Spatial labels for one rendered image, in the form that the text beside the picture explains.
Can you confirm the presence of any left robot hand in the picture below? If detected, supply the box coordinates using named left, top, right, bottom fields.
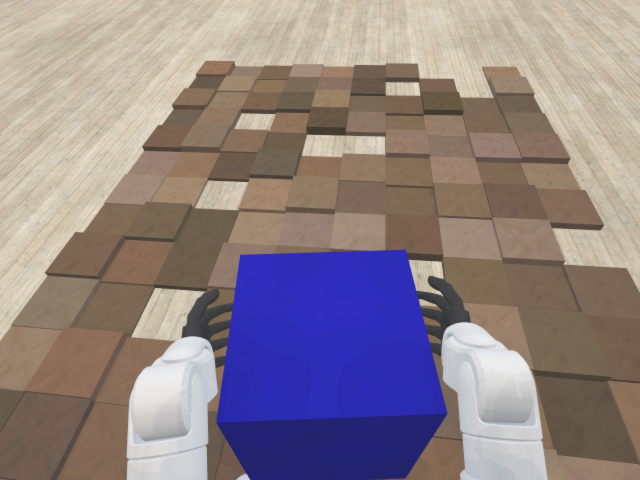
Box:
left=181, top=289, right=233, bottom=368

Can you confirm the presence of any robot left forearm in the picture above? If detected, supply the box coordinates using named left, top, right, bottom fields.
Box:
left=127, top=336, right=218, bottom=480

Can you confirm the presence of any right robot hand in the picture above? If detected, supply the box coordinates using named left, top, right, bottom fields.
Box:
left=417, top=276, right=471, bottom=356

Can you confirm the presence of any robot right forearm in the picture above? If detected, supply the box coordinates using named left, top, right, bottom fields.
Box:
left=441, top=322, right=548, bottom=480

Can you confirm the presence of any carton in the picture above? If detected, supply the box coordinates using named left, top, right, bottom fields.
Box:
left=216, top=250, right=448, bottom=480

